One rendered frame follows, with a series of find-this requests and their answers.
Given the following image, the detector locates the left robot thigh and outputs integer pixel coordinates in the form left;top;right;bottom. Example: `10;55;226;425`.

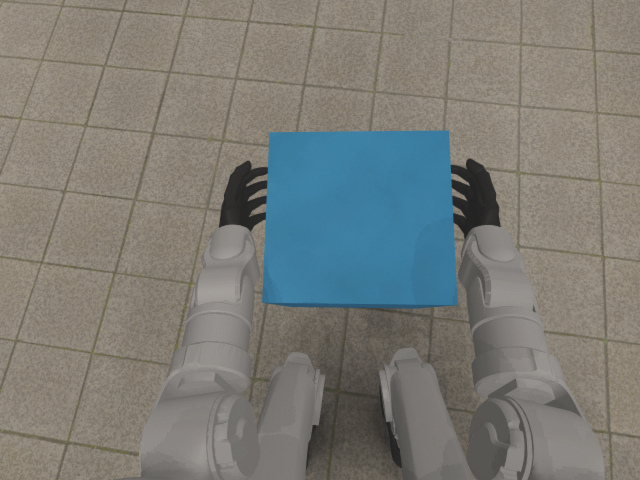
249;361;325;480

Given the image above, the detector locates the robot right upper arm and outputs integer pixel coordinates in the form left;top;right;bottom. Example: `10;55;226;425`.
466;395;604;480

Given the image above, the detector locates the left robot foot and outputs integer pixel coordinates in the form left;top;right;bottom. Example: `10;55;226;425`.
306;425;316;469

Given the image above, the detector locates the robot left forearm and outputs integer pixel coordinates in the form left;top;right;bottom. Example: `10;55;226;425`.
139;225;260;469

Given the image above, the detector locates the robot left hand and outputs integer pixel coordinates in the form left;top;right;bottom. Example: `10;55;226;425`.
219;161;268;232

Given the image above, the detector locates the robot right forearm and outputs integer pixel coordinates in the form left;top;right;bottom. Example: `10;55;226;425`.
458;225;604;464

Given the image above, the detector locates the robot right hand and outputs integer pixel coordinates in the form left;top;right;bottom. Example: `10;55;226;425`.
451;158;501;239

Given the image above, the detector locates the robot left upper arm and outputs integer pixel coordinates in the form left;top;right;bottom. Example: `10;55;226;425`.
114;390;261;480

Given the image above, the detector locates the carton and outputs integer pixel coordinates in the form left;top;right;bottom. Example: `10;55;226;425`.
262;130;458;309

